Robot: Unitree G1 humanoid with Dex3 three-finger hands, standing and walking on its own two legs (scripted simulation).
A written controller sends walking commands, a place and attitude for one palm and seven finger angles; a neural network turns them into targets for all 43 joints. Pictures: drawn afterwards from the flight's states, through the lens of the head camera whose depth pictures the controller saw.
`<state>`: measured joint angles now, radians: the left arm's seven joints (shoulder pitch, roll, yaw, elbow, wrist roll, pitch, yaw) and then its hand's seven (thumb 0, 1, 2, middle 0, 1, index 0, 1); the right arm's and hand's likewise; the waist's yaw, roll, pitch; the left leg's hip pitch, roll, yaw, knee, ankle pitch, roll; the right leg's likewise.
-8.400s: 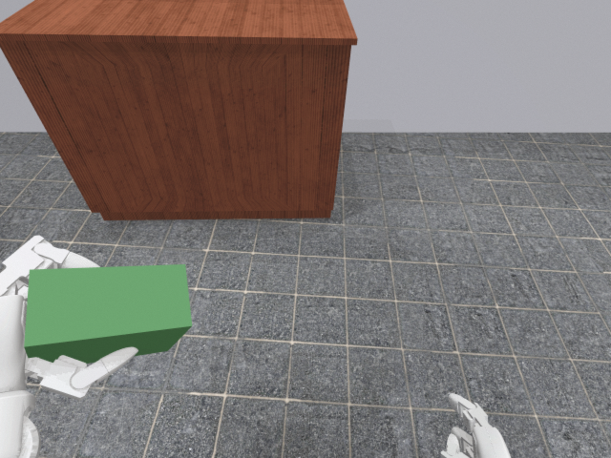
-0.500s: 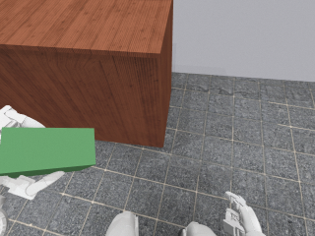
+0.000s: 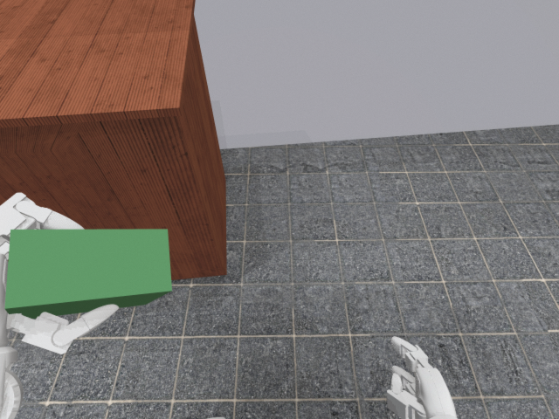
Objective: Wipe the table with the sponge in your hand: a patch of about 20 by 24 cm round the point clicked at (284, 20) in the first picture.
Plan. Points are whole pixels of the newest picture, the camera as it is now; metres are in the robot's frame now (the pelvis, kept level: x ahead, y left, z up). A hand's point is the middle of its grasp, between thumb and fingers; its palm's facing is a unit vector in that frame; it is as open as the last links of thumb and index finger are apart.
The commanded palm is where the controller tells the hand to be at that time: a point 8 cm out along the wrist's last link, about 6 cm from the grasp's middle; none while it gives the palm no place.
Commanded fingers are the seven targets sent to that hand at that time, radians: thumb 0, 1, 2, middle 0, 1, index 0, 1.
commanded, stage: turn to face it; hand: left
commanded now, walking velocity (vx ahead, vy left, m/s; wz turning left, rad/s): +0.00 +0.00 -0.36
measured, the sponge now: (114, 273) +0.23 +0.21 +0.15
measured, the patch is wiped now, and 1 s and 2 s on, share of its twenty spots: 0.00 0.00 0.00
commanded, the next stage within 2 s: take the last steps up to it in 0.34 s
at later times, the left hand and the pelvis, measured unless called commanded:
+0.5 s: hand (133, 300) +0.19 +0.17 +0.17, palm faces +0.26 -0.85 -0.46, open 10.5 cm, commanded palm +0.15 +0.21 +0.19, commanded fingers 0.00 0.10 1.30 -1.20 -1.60 -1.20 -1.60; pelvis -0.05 -0.04 +0.00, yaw -9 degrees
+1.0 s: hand (127, 303) +0.19 +0.17 +0.18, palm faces +0.31 -0.83 -0.46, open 10.5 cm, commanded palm +0.15 +0.22 +0.19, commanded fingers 0.00 0.10 1.30 -1.20 -1.60 -1.20 -1.60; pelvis -0.04 -0.04 +0.01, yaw -6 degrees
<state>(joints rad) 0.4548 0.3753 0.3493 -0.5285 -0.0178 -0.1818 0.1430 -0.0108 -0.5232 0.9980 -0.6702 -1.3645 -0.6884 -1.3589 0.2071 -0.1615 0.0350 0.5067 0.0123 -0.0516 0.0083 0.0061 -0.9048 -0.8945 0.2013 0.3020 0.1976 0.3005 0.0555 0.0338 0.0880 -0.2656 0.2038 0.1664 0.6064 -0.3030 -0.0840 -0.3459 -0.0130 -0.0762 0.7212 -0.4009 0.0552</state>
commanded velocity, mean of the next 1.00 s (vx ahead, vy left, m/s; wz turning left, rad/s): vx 0.17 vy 0.09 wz -0.07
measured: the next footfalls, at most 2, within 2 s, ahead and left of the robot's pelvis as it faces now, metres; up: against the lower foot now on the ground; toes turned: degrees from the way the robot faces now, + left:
right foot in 0.02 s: +0.05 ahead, -0.12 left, +0.00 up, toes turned -6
left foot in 0.38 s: +0.01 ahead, +0.08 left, +0.00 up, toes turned -2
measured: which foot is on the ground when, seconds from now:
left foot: down 0.00-0.04, up 0.06-0.36, down 0.38-0.62, up 0.64-0.98, down 1.00-1.00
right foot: up 0.00-0.00, down 0.02-0.42, up 0.44-0.58, down 0.60-1.00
